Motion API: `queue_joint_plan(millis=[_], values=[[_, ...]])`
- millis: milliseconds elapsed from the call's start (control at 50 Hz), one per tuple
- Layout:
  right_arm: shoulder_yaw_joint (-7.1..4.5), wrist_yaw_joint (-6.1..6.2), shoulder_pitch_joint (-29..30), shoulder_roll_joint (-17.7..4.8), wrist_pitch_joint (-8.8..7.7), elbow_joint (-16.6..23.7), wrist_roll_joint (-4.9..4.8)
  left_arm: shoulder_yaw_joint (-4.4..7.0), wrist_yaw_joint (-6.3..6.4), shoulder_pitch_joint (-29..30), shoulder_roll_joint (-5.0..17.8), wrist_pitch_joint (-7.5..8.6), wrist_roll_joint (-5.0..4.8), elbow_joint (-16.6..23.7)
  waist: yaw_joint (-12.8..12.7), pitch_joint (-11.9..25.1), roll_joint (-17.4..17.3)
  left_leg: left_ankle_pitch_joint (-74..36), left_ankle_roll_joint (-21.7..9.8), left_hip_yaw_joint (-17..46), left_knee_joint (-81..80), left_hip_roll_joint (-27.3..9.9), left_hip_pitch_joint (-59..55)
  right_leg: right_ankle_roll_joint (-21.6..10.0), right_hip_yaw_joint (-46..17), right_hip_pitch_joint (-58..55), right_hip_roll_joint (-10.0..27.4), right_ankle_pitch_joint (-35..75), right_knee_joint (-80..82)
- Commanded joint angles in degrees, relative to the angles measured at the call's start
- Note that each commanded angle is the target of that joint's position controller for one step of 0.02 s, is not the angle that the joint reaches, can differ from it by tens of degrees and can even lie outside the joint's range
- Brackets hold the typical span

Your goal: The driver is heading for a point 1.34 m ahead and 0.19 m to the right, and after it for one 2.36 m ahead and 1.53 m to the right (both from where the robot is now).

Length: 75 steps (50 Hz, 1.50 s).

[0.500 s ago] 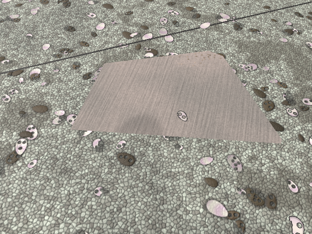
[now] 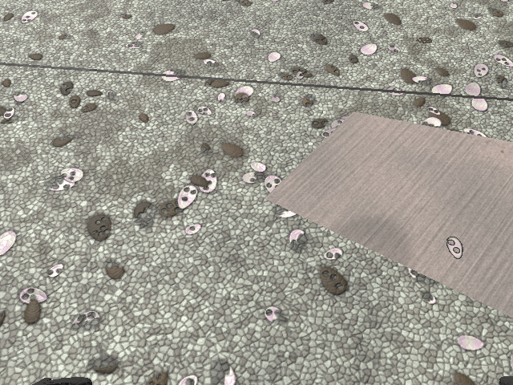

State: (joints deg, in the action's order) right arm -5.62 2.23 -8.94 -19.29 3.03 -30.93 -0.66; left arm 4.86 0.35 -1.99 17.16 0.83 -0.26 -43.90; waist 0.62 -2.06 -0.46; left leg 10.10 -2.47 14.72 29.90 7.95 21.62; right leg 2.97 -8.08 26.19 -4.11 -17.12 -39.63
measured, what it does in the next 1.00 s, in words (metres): steps on the spot: right foot, then left foot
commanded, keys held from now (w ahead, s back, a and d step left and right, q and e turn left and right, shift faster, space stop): shift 1.00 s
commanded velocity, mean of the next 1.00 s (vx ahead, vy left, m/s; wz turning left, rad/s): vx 0.00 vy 0.00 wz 0.16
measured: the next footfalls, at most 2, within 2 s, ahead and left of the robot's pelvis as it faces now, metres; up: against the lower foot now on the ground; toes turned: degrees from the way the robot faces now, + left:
right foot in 0.08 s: +0.08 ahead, -0.14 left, +0.00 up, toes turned +9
left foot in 0.42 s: +0.01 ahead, +0.12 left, +0.00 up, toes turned +4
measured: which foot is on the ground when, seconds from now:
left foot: down 0.00-0.08, up 0.10-0.40, down 0.42-1.00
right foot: up 0.00-0.06, down 0.08-1.00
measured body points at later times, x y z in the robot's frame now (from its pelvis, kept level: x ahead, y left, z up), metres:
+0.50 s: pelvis +0.01 -0.01 +0.00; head +0.03 -0.01 +0.45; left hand +0.10 +0.26 -0.12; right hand +0.19 -0.25 -0.10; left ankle -0.03 +0.11 -0.74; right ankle +0.04 -0.14 -0.74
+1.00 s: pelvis +0.01 +0.00 +0.00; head +0.02 +0.01 +0.45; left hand +0.07 +0.28 -0.14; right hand +0.16 -0.23 -0.12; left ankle -0.03 +0.11 -0.74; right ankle +0.04 -0.14 -0.74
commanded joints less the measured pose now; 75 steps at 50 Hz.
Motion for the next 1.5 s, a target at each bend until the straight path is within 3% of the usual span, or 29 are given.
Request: queue_joint_plan(millis=[20, 60, 80, 100, 120, 140, 160, 180, 220, 280, 300, 340, 380, 400, 420, 440, 460, 480, 540, 620, 820, 1200, 1500], values=[[-1.76, -0.37, 0.1, -7.7, -0.38, 4.3, 0.14, 1.16, -0.65, -0.2, 5.3, 1.4, 0.19, 3.6, 0.8, 10.6, -10.3, -11.8, -7.9, 15.8, -4.3, -14.6, -10.6, -1.2, 1.7, -4.2, 1.2, 0.6, 5.5], [-1.03, -0.61, 0.7, -6.6, -0.21, 4.4, -0.19, 1.44, -1.01, -3.0, 5.7, 1.65, 0.61, 3.0, -0.9, 9.7, -8.3, -7.5, -5.6, 14.6, -1.5, -11.8, -6.9, -3.2, 2.3, -12.6, 3.3, 9.8, 16.0], [-0.23, -0.72, -1.6, -4.4, -0.27, 4.2, 0.36, 1.86, -0.8, -3.1, 8.4, 1.46, 1.53, 3.8, 0.4, 9.9, -0.9, 5.2, -2.9, 10.4, 5.3, -7.6, -2.9, -6.2, -6.1, -17.0, 11.7, 13.1, 19.5], [0.03, -0.79, -3.3, -3.8, -0.74, 5.3, 0.15, 2.5, -0.42, -1.9, 12.6, 0.81, 2.54, 3.7, 3.3, 6.3, 14.8, 23.1, 0.8, -1.0, 15.7, 2.2, 6.0, -14.8, -17.9, -17.2, 20.8, 22.8, 22.9], [-1.3, -0.74, -2.2, -8.6, -1.53, 5.0, 1.14, 2.26, -0.22, -2.8, 10.5, 1.03, 2.72, 4.4, 1.1, 6.1, 14.8, 27.2, 3.9, -2.5, 29.9, -0.3, 9.3, -21.2, -25.9, -14.8, 26.9, 22.3, 23.8], [-2.13, -0.86, -2.1, -10.7, -1.67, 3.7, 0.72, 1.59, 0.14, -1.8, 8.5, 1.06, 1.81, 5.2, 1.0, 5.7, 9.4, 23.4, 4.8, -1.9, 35.7, -1.9, 9.4, -20.2, -21.3, -14.2, 24.8, 20.0, 22.3], [-1.97, -0.87, -2.1, -9.5, -1.32, 2.5, 0.62, 1.1, 0.45, -0.5, 7.1, 0.79, 0.92, 5.3, 1.3, 4.9, 6.4, 20.4, 5.7, -2.4, 37.6, -2.3, 9.0, -17.3, -15.8, -13.8, 20.7, 17.3, 21.4], [-1.39, -0.79, -1.9, -7.5, -0.97, 2.1, 0.76, 0.69, 0.64, -0.6, 6.4, 0.6, 0.22, 5.3, 0.7, 4.5, 5.9, 18.2, 6.4, -2.7, 39.0, -2.4, 10.0, -15.8, -13.1, -15.0, 18.6, 16.3, 21.0], [-0.02, -1.1, -1.4, -4.0, -0.87, 1.9, 0.25, 0.07, 0.92, -2.2, 5.9, 0.05, 0.3, 4.6, 0.0, 4.3, 6.0, 16.2, 7.1, -5.1, 36.5, -2.8, 9.1, -15.3, -8.4, -16.0, 15.7, 19.5, 20.9], [1.61, -1.29, 0.8, -0.6, -1.29, 2.2, 0.31, -0.14, 0.86, -3.6, 5.7, -0.81, 0.58, 4.0, -1.5, 5.9, 10.1, 16.4, 7.6, -9.7, 20.4, -6.0, 3.5, -14.6, -4.1, -18.7, 13.5, 19.9, 19.9], [1.92, -1.37, 1.4, -0.1, -1.36, 2.2, 0.29, 0.03, 0.76, -4.4, 6.4, -1.1, 0.58, 3.8, -2.3, 6.2, 11.6, 17.3, 7.6, -11.3, 15.1, -6.7, 0.8, -14.9, -4.0, -18.7, 13.7, 20.2, 19.8], [1.48, -1.28, 0.6, -1.5, -1.45, 1.1, -0.29, 0.29, 0.59, -6.4, 7.8, -1.5, 0.38, 3.3, -3.1, 6.7, 12.4, 14.5, 7.3, -13.2, 6.5, -6.7, -3.1, -15.4, -5.4, -19.4, 14.9, 22.1, 18.6], [1.36, -1.18, -2.7, -1.2, -1.54, -1.2, -0.01, -0.29, 0.46, -6.7, 7.0, -1.45, -0.52, 2.7, -1.1, 6.5, 10.9, 3.1, 5.6, -14.4, -8.5, -6.0, -10.3, -13.7, -4.6, -17.7, 14.2, 23.5, 16.4], [1.38, -1.06, -2.9, -2.1, -1.61, -1.4, 0.52, -0.61, 0.37, -8.5, 6.2, -0.96, -0.68, 2.1, -1.4, 6.8, 9.6, -1.9, 4.0, -12.0, -11.5, -7.3, -14.9, -11.2, -4.4, -15.1, 13.7, 22.0, 16.1], [1.13, -0.68, -3.2, -4.6, -1.58, -0.7, 1.21, -1.16, 0.01, -9.2, 5.0, -0.09, 0.29, 2.2, -2.1, 8.5, 4.5, -11.1, 2.0, -6.9, -9.3, -12.5, -20.2, -7.7, -2.2, -11.2, 12.1, 17.7, 13.6], [0.54, -0.68, -1.8, -7.1, -1.5, -1.3, 2.08, -1.85, -0.44, -10.3, 2.3, 0.95, 1.2, 2.4, -4.9, 8.7, -6.3, -12.8, -1.5, -3.6, -5.6, -15.8, -17.7, -4.1, 4.0, -9.6, 6.7, 8.4, 12.6], [1.44, -1.34, -0.7, -2.9, -1.87, -1.0, 2.35, -2.03, -0.5, -7.4, 2.8, 1.27, 1.74, 2.2, -2.8, 8.1, -6.6, -6.1, -3.0, -3.6, -6.5, -15.4, -12.7, -1.9, 5.0, -13.1, 6.3, 5.8, 12.9], [2.13, -1.75, -0.6, -0.6, -2.28, -1.3, 2.61, -1.88, -0.59, -5.5, 3.5, 1.25, 1.73, 2.0, -2.0, 6.6, -5.2, -1.1, -2.0, -4.4, -7.0, -13.9, -11.0, -1.1, 5.1, -13.9, 6.0, 7.2, 12.7], [2.18, -1.82, -2.1, -1.5, -3.4, -2.3, 2.21, -1.81, -0.16, -5.2, 3.5, 0.4, 1.19, 1.2, -1.8, 2.7, -5.1, 0.2, 0.0, -5.5, -7.1, -12.2, -7.1, -1.8, 4.8, -14.2, 6.2, 10.3, 12.0], [2.6, -1.56, -3.4, -0.7, -3.83, -3.0, 1.93, -1.86, 0.2, -6.1, 3.1, 0.08, 0.95, -0.7, -1.8, 1.7, -3.4, 0.1, 0.2, -5.9, -6.8, -11.6, -6.0, -1.9, 4.8, -15.0, 6.3, 10.7, 11.9], [2.81, -1.42, -5.3, 0.2, -4.25, -5.0, 1.66, -1.68, 1.06, -6.7, 3.4, -0.33, 0.54, -5.4, -1.7, 2.6, -0.2, -3.6, 0.3, -7.3, -5.8, -10.2, -7.2, -1.4, 4.5, -16.7, 6.7, 13.2, 11.9], [2.79, -0.73, -8.7, 0.7, -4.42, -13.2, 1.21, -1.53, 2.23, -7.9, 3.0, -1.21, 0.24, -14.1, -1.7, 1.1, 0.0, -4.7, 1.2, -9.5, -6.5, -8.7, -8.0, -1.5, 4.8, -17.2, 6.3, 13.2, 13.2], [3.45, -0.35, -10.5, 1.4, -4.43, -20.6, 0.91, -1.78, 2.73, -9.7, 1.8, -1.5, 0.22, -18.1, -1.7, -0.2, 0.2, -2.7, 1.4, -10.4, -7.7, -8.2, -7.9, -1.7, 5.5, -16.8, 5.7, 12.1, 14.3]])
